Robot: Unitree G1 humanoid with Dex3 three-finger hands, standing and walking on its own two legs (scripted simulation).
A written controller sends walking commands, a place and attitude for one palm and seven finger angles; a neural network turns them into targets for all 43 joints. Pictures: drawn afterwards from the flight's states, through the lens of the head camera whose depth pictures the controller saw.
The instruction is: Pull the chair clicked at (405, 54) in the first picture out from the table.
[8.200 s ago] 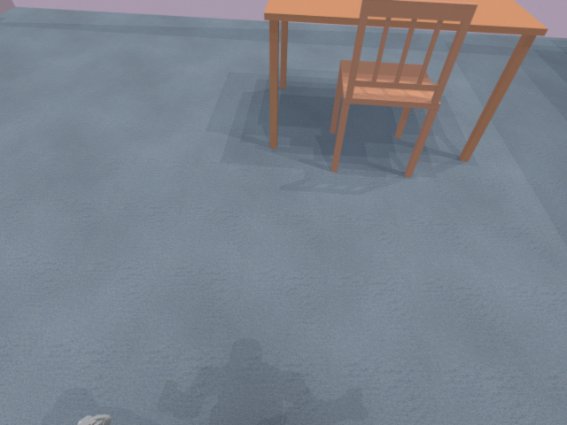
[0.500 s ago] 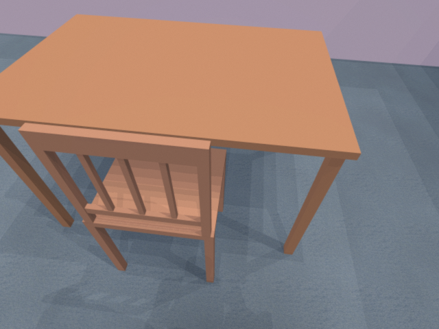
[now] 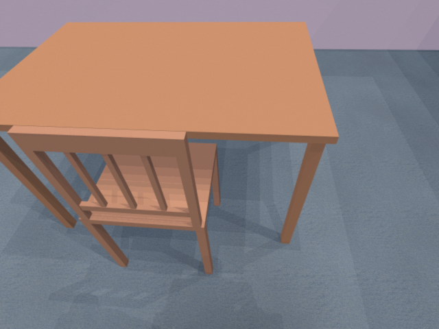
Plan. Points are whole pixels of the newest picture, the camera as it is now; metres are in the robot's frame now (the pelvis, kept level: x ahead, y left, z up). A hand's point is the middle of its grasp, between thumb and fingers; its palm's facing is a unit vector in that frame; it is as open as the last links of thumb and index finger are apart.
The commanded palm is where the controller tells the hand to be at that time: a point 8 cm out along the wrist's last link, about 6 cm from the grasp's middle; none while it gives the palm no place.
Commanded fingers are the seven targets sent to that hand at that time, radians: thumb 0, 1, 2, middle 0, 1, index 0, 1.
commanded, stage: come to a stop and stand still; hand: left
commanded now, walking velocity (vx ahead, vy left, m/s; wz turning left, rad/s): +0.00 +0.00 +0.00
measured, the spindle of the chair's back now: (121, 182) +0.49 +0.32 -0.11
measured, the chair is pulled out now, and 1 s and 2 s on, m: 0.00 0.00 0.00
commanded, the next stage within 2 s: look again from close up in 0.72 s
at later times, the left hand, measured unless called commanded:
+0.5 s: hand out of the picture -0.06 +0.16 -0.17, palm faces +0.06 -0.98 -0.17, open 7.3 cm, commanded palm none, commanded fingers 0.00 0.90 0.90 -0.20 -0.30 -0.20 -0.30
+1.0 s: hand out of the picture -0.02 +0.18 -0.17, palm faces +0.02 -0.98 -0.19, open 7.3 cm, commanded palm none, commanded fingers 0.00 0.90 0.90 -0.20 -0.30 -0.20 -0.30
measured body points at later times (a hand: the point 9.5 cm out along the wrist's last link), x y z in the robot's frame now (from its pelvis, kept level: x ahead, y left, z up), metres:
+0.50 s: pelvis -0.03 +0.00 +0.01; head -0.03 +0.00 +0.46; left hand -0.06 +0.22 -0.15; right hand -0.06 -0.20 -0.16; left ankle -0.04 +0.13 -0.74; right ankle +0.00 -0.09 -0.74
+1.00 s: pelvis -0.02 +0.02 +0.00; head -0.02 +0.00 +0.45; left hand -0.02 +0.23 -0.16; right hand -0.02 -0.19 -0.17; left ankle -0.04 +0.13 -0.74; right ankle +0.00 -0.09 -0.74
